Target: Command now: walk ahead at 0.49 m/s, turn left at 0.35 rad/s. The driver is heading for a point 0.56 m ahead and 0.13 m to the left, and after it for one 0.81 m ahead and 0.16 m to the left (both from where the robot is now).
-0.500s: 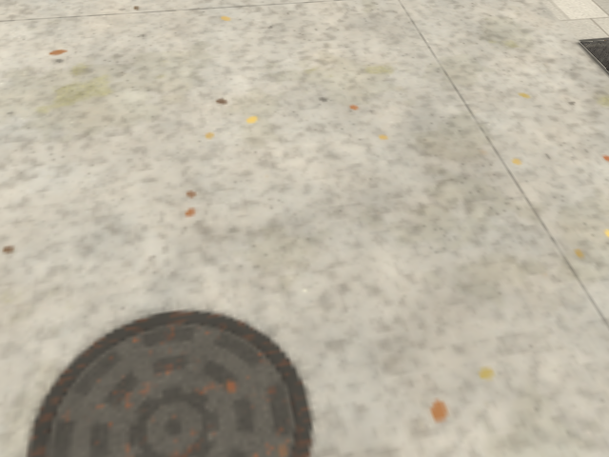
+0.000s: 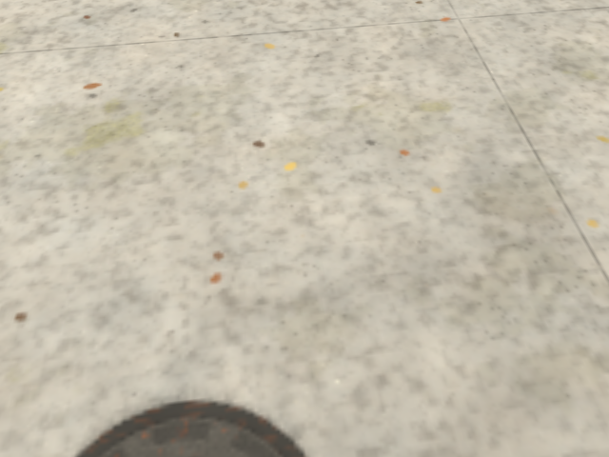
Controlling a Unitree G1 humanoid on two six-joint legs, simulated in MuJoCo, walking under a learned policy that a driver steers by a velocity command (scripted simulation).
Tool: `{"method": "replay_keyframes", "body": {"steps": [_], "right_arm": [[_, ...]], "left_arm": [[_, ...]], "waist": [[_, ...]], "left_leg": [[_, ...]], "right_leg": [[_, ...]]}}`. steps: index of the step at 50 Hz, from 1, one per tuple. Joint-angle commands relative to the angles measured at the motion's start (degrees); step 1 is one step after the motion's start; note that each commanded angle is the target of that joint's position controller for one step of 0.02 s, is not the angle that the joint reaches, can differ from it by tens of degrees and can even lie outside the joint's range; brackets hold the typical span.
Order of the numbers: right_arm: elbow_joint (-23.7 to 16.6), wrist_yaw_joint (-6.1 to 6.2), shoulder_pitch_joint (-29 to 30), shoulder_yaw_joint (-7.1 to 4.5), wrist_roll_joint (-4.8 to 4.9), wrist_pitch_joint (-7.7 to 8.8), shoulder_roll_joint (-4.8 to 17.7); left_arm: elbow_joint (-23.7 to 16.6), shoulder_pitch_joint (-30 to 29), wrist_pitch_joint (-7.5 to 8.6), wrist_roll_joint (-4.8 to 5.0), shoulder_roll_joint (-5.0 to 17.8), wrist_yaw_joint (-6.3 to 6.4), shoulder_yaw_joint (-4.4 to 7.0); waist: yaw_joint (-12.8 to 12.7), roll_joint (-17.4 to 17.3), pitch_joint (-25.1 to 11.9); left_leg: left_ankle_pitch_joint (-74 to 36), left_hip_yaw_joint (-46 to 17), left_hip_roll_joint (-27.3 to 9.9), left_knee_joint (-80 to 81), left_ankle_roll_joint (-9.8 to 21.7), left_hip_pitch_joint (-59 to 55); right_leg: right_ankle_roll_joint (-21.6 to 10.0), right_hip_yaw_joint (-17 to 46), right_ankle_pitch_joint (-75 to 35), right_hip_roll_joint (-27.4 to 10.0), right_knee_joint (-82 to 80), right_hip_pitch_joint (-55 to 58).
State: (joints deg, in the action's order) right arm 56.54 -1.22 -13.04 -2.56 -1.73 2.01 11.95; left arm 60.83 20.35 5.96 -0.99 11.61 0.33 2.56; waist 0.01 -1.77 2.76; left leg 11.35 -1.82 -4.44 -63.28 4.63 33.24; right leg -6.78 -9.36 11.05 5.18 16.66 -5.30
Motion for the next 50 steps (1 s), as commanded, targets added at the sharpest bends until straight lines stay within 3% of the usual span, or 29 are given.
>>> {"method": "replay_keyframes", "body": {"steps": [1,5,9,12,14,15,16,17,18,19,20,21,23,26,31,36,38,40,41,42,43,44,45,46,48,50], "right_arm": [[-2.71,-0.67,0.56,-0.3,0.28,-0.67,1.66],[-5.92,-1.12,9.02,0.54,0.68,-0.1,0.32],[-8.55,-1.15,14.14,0.86,0.37,0.0,0.45],[-7.62,-0.71,8.92,-0.13,-0.01,-0.03,2.32],[-4.7,-0.47,-1.29,-1.65,-0.26,0.21,5.04],[-2.68,-0.15,-8.67,-2.89,-0.88,0.53,7.26],[-2.37,0.48,-11.86,-4.44,-1.06,0.48,12.41],[-3.65,0.31,-10.28,-5.23,-0.35,-0.33,15.6],[-3.39,0.59,-8.34,-4.78,0.9,-0.72,13.51],[-3.9,0.85,-5.13,-4.16,1.13,-0.62,11.08],[-4.11,0.94,-2.71,-3.52,0.91,-0.28,8.62],[-4.41,1.3,-1.69,-3.11,1.31,0.25,7.68],[-4.39,1.47,-2.21,-2.72,1.83,1.56,7.54],[-4.01,1.41,-5.82,-3.21,1.89,2.18,10.05],[-4.12,1.36,-12.34,-3.19,1.58,1.46,10.14],[-3.66,2.12,-15.79,-2.64,0.88,1.64,9.65],[-3.98,2.52,-13.83,-2.66,0.69,2.06,10.68],[-4.33,2.41,-11.47,-2.96,0.37,2.57,12.44],[-4.46,2.06,-10.57,-2.93,0.48,2.77,12.52],[-6.13,1.73,-12.2,-1.93,0.69,3.0,8.75],[-5.46,1.46,-22.22,-1.45,3.01,2.64,4.7],[-4.44,1.81,-19.01,-1.83,0.71,2.21,9.21],[-5.6,1.43,-13.03,-1.9,0.45,2.19,9.19],[-6.55,1.11,-9.62,-1.57,0.4,2.26,8.26],[-7.05,0.33,-8.9,-1.32,-0.38,1.34,7.19],[-6.98,-0.15,-9.0,-1.05,-0.63,0.59,6.14]], "left_arm": [[-2.27,2.11,1.18,0.03,4.63,0.31,0.38],[-1.89,5.01,1.12,0.29,4.39,0.86,-0.12],[-0.57,9.14,0.45,0.04,5.43,1.87,-0.1],[-0.83,7.95,-0.29,-0.18,7.49,2.91,0.44],[-1.99,6.04,-1.17,-0.59,9.11,2.82,1.08],[-3.17,4.0,-1.31,-0.34,9.61,2.24,1.32],[-5.54,3.88,-1.0,-0.54,6.14,1.56,0.76],[-10.0,3.18,-0.62,0.84,4.32,0.36,0.71],[-11.12,-3.55,0.15,-0.02,7.28,0.07,1.05],[-12.27,-5.25,0.97,0.61,7.35,-0.25,1.02],[-11.53,-4.29,1.03,0.58,7.08,-0.07,1.12],[-11.58,-3.71,0.07,-0.47,6.67,0.02,1.12],[-12.01,-2.77,-2.21,-1.79,5.38,-0.41,0.94],[-14.87,-8.05,-3.63,-1.8,5.12,-0.92,0.8],[-19.86,-20.07,-3.82,-1.3,5.68,-1.36,0.34],[-22.85,-26.72,-2.8,-0.81,5.49,-1.95,-0.65],[-22.49,-23.39,-2.29,-0.7,6.77,-1.83,-0.33],[-19.05,-12.25,-1.65,-0.45,9.63,-0.93,0.93],[-16.65,-3.66,-1.07,-0.62,10.79,-0.24,1.53],[-15.79,5.1,-0.74,-1.9,14.83,0.63,2.41],[-14.68,5.2,-1.33,-2.49,19.59,0.07,3.82],[-15.47,0.56,-2.06,-0.65,14.06,-0.65,2.93],[-16.42,-4.97,-2.03,-0.11,9.84,-0.83,1.92],[-16.13,-6.75,-1.73,-0.51,7.79,-1.0,1.36],[-14.19,-5.56,-1.02,-0.32,6.65,-0.72,0.8],[-12.43,-2.69,-0.03,0.17,6.81,-0.96,0.79]], "waist": [[0.83,3.85,3.64],[-1.12,4.51,3.94],[-2.57,5.04,3.73],[0.73,7.62,-0.02],[5.23,8.88,-5.45],[9.49,6.86,-8.58],[9.16,-1.8,-12.8],[5.87,-10.7,-16.23],[6.1,0.13,-8.98],[4.24,1.8,-4.07],[1.13,6.04,-0.77],[-0.54,6.42,-0.14],[-2.11,4.08,-1.24],[-1.18,1.29,-0.75],[3.55,-1.69,-0.35],[6.02,-2.7,0.41],[3.49,-3.16,0.13],[-1.58,-3.15,-4.56],[-5.94,-1.24,-8.97],[-7.96,5.02,-16.71],[-2.76,20.05,-21.3],[-1.79,9.19,-14.79],[-0.97,4.24,-6.42],[-0.63,1.83,-3.2],[1.04,5.41,-2.15],[1.55,6.49,-2.86]], "left_leg": [[-6.97,0.75,-1.23,3.94,-0.74,4.5],[-13.25,5.67,0.5,17.82,-1.09,3.31],[-10.97,10.14,3.06,26.38,0.85,2.24],[-2.65,12.66,7.64,27.35,4.32,-5.03],[1.72,11.66,10.13,30.33,7.64,-15.99],[0.56,7.92,8.97,36.26,10.03,-26.99],[0.78,-9.71,-5.06,36.42,13.86,-39.18],[1.4,-41.59,-16.13,44.91,24.2,-51.41],[3.3,-34.24,-14.24,48.03,21.07,-46.72],[-0.16,-28.05,-12.76,49.7,18.4,-39.38],[-8.18,-22.83,-10.02,50.65,15.67,-32.94],[-14.39,-18.47,-7.43,50.74,14.26,-28.7],[-21.82,-13.81,-3.99,50.76,13.01,-25.18],[-26.51,-11.37,-1.27,50.98,11.48,-23.92],[-27.12,-13.23,-0.17,49.65,8.35,-29.97],[-30.49,-13.83,-2.38,48.44,7.57,-36.78],[-35.49,-13.73,-3.79,46.65,5.97,-36.93],[-48.53,-12.15,-2.75,36.24,4.08,-36.88],[-44.91,-9.83,-0.16,25.5,3.16,-33.28],[-25.47,-7.39,3.29,9.28,2.43,-24.21],[18.36,-3.07,13.85,-8.27,0.1,-6.83],[16.03,-6.3,9.65,-12.18,0.99,-1.42],[10.4,-5.84,7.25,-10.47,0.77,-0.58],[7.54,-5.22,5.5,-7.7,0.62,-1.25],[6.16,-4.03,3.42,-3.46,-0.15,-4.15],[5.53,-2.57,3.03,-1.49,-0.93,-4.5]], "right_leg": [[-1.25,7.98,-13.69,-16.14,-11.16,-3.13],[0.88,1.89,-25.0,-14.85,-9.34,0.45],[1.16,-1.06,-37.23,-17.19,-5.4,9.44],[1.71,-3.5,-59.8,-18.94,5.33,13.95],[1.12,-3.78,-60.3,-19.93,21.37,12.2],[1.7,-4.59,-49.14,-18.98,35.15,4.95],[2.83,-4.35,-10.4,-14.29,53.47,-9.53],[5.14,4.47,21.24,-1.45,70.28,-32.59],[4.2,11.86,14.45,-6.79,68.2,-39.67],[4.16,11.64,8.84,-8.7,63.27,-38.57],[4.72,11.34,6.73,-10.34,58.25,-35.02],[5.84,11.44,6.45,-11.28,54.9,-31.4],[7.75,10.8,6.43,-11.7,50.47,-27.36],[9.6,8.8,1.52,-11.53,43.72,-29.7],[9.86,8.39,-7.62,-9.81,31.07,-34.81],[7.03,7.2,-10.96,-7.52,19.23,-32.52],[4.75,7.69,-8.92,-6.48,14.9,-25.49],[2.44,6.93,-4.25,-3.22,12.47,-12.22],[1.05,7.8,-6.26,-4.67,9.35,-1.27],[-1.47,21.45,-0.35,-17.28,9.96,11.91],[-10.22,49.73,0.98,-30.21,2.47,22.13],[-9.16,52.01,10.29,-27.75,-0.89,15.68],[-7.9,41.74,10.47,-25.43,-1.95,7.08],[-6.51,34.97,4.25,-22.49,-3.24,2.05],[-4.46,26.16,-5.08,-18.41,-5.02,-2.44],[-4.72,22.86,-11.56,-17.44,-5.91,-2.6]]}}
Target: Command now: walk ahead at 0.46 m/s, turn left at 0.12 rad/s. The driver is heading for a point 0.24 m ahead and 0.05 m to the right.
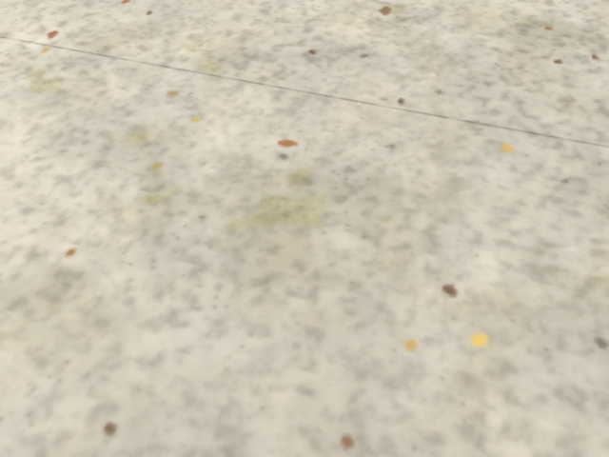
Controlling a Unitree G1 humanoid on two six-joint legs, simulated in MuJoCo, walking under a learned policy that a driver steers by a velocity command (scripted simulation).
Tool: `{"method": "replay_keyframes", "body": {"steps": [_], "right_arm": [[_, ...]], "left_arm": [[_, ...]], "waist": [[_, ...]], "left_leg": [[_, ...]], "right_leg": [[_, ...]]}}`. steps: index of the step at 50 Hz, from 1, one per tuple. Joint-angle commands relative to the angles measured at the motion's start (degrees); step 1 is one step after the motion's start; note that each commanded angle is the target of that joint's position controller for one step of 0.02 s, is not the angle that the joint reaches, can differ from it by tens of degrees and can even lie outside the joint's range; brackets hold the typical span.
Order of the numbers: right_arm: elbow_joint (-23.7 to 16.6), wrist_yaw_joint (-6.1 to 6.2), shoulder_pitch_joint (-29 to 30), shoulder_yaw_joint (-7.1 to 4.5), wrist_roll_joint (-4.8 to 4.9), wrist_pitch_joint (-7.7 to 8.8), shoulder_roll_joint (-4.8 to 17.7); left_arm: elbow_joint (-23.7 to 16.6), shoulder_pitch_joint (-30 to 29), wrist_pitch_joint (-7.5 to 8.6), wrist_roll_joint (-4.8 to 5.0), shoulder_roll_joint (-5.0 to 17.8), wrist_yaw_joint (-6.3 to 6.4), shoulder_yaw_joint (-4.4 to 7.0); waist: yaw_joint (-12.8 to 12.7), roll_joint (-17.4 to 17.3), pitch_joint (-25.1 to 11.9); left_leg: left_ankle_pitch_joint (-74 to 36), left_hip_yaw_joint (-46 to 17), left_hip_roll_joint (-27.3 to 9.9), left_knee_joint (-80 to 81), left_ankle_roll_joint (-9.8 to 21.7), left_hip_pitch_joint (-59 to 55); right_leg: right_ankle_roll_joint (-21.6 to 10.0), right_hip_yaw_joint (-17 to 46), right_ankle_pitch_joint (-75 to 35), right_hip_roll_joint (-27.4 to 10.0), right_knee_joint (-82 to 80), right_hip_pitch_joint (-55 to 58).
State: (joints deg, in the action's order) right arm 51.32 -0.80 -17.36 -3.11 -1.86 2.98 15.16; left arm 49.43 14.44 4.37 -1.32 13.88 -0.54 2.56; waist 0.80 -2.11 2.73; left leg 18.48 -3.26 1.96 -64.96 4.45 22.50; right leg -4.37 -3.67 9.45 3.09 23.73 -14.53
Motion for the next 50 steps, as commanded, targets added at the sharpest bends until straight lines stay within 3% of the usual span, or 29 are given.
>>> {"method": "replay_keyframes", "body": {"steps": [1,4,6,9,12,14,15,16,17,18,19,20,22,24,27,30,31,32,33,35,40,50], "right_arm": [[-1.87,-0.68,-3.85,-0.37,-0.57,-0.63,2.53],[-3.19,-0.56,1.1,0.36,-0.46,-0.85,1.17],[-3.89,-0.5,4.52,1.13,-0.04,-0.68,-0.09],[-4.02,-0.05,8.15,1.83,0.59,-0.61,-0.54],[-3.35,0.85,8.63,1.82,0.5,-0.35,0.34],[-1.66,1.41,5.44,1.55,0.29,0.26,0.8],[-0.22,1.73,2.09,1.35,-0.13,1.0,1.31],[0.95,2.11,-2.04,0.63,-0.76,1.84,4.81],[1.38,2.17,-4.42,0.35,-0.47,1.52,6.59],[1.5,1.82,-4.32,1.09,1.54,0.76,3.27],[0.98,1.7,-1.14,1.45,1.89,0.41,2.48],[0.68,2.02,2.11,1.85,1.46,0.06,1.62],[0.69,2.98,6.22,2.34,1.01,-0.49,0.79],[1.4,3.0,6.52,2.33,0.66,-0.6,0.9],[2.85,2.74,5.77,2.08,1.0,-0.89,1.68],[3.92,2.56,5.91,1.62,1.59,-2.07,2.22],[4.37,2.49,5.03,1.5,1.68,-2.39,1.96],[4.68,2.4,3.91,1.31,1.99,-2.8,1.49],[5.13,2.26,3.75,1.25,2.03,-3.04,0.99],[6.6,2.13,1.65,1.32,1.57,-2.86,0.13],[9.04,2.12,0.57,1.57,1.41,-2.28,-0.49],[12.37,2.64,-1.45,2.24,1.44,-2.38,-1.61]], "left_arm": [[-0.42,4.01,1.9,0.74,4.79,-0.1,0.8],[1.23,6.31,2.02,0.73,5.11,-0.06,0.57],[1.97,6.7,1.55,0.74,4.78,0.01,0.18],[3.36,8.89,0.92,0.8,5.27,0.35,0.0],[4.51,9.56,0.15,0.7,5.11,0.83,-0.16],[4.88,8.39,-0.26,0.92,5.01,1.26,-0.2],[5.19,8.26,-0.37,1.24,4.96,1.39,-0.24],[4.57,9.99,-0.1,1.28,4.1,1.56,-0.58],[5.52,18.13,-0.6,2.56,-0.87,1.76,-1.8],[7.31,17.82,-2.38,2.42,1.03,2.27,-1.21],[6.48,13.62,-3.31,1.27,2.9,2.25,-0.58],[6.16,9.88,-3.9,0.22,2.36,2.05,-0.5],[6.64,8.68,-5.03,-0.15,0.61,1.78,-0.8],[8.66,10.63,-5.76,-0.02,-0.65,2.02,-1.21],[9.75,9.21,-6.45,0.37,-0.71,2.56,-1.36],[10.9,8.78,-6.32,-0.13,-0.66,2.66,-1.7],[10.63,8.33,-5.91,-0.59,0.31,2.65,-1.73],[10.43,7.39,-5.41,-0.46,1.66,2.58,-1.67],[11.06,6.79,-4.95,0.16,1.35,2.42,-1.75],[11.38,5.52,-3.87,0.52,0.33,2.49,-2.09],[12.02,6.32,-3.19,0.7,-0.01,2.81,-2.21],[13.57,8.63,-3.31,0.74,-1.05,2.93,-2.47]], "waist": [[1.0,6.54,-1.89],[0.82,6.17,-0.91],[0.26,7.29,-1.61],[-1.54,8.56,-3.02],[-1.8,8.44,-2.95],[-0.14,7.28,-2.76],[1.61,4.89,-3.65],[1.75,0.52,-7.9],[-0.8,-8.04,-14.97],[0.94,-7.53,-17.56],[0.41,-5.28,-12.11],[-0.28,-3.39,-7.85],[-3.17,-3.68,-3.99],[-3.74,-3.72,-5.04],[-3.12,-3.75,-5.19],[-3.45,-2.44,-1.86],[-2.88,-1.55,-0.15],[-1.41,0.47,2.15],[-0.87,4.3,4.09],[0.38,6.73,2.25],[0.24,3.75,0.84],[-0.45,2.39,1.54]], "left_leg": [[-2.09,-0.15,-3.67,1.34,-1.38,7.38],[-5.91,2.97,-4.5,8.08,-3.32,9.5],[-9.63,5.07,-3.96,15.92,-3.99,6.69],[-14.55,6.82,-2.4,24.51,-3.83,2.27],[-13.54,5.99,-1.81,29.49,-2.59,-0.45],[-14.31,5.43,-1.34,36.45,-1.09,-5.23],[-21.53,4.33,-1.97,43.2,-0.32,-11.11],[-43.57,-1.83,-9.34,41.02,0.95,-20.84],[-67.21,-13.03,-22.43,37.35,9.57,-30.23],[-63.46,-17.67,-25.09,39.46,14.88,-27.3],[-51.96,-16.39,-23.03,42.98,14.78,-22.33],[-41.42,-14.51,-20.59,46.17,12.95,-17.54],[-30.7,-8.89,-16.03,50.57,8.63,-8.99],[-26.59,-5.82,-13.45,50.91,6.77,-7.47],[-13.18,-5.59,-12.47,51.92,5.7,-6.39],[7.05,-6.03,-10.56,53.35,1.88,-0.63],[10.34,-6.37,-9.87,53.52,-0.11,0.78],[9.0,-5.15,-7.85,53.58,-1.4,-0.18],[3.53,-3.19,-6.37,51.65,-1.55,-4.93],[-4.64,-2.22,-6.13,47.58,-1.08,-12.53],[-8.64,-1.93,-6.39,46.88,-1.15,-13.47],[-10.63,-1.74,-6.56,46.67,-1.8,-12.71]], "right_leg": [[-7.53,15.38,-16.24,-15.38,-13.29,6.46],[-7.44,8.67,-37.86,-14.13,-11.99,6.97],[-5.89,4.54,-44.22,-11.69,-10.54,6.4],[-4.58,3.1,-45.44,-11.16,-8.62,8.16],[-4.57,5.03,-42.99,-13.11,-5.04,10.69],[-3.7,6.56,-39.58,-13.51,-0.44,11.41],[-2.14,6.17,-35.12,-11.94,4.47,10.37],[-0.18,4.95,-22.73,-9.62,10.71,5.74],[1.44,2.26,9.45,-4.27,20.65,-0.39],[1.68,3.82,27.86,-1.71,26.33,-1.3],[2.05,5.1,30.11,-1.77,29.0,-4.3],[2.49,5.69,27.54,-2.46,29.46,-5.19],[3.7,5.92,21.05,-4.34,24.23,-1.09],[4.53,4.25,17.91,-3.57,19.96,2.66],[4.65,3.29,13.2,-3.57,13.12,4.97],[3.49,3.12,3.67,-4.13,2.02,9.61],[2.93,5.88,3.85,-6.44,-1.07,9.5],[2.3,8.37,8.07,-7.99,-2.7,4.86],[2.01,9.29,11.61,-8.16,-4.47,-1.7],[2.36,10.25,11.56,-8.86,-7.65,-4.67],[1.9,9.84,7.26,-8.74,-7.72,-1.46],[1.32,9.2,4.36,-8.5,-7.05,0.55]]}}
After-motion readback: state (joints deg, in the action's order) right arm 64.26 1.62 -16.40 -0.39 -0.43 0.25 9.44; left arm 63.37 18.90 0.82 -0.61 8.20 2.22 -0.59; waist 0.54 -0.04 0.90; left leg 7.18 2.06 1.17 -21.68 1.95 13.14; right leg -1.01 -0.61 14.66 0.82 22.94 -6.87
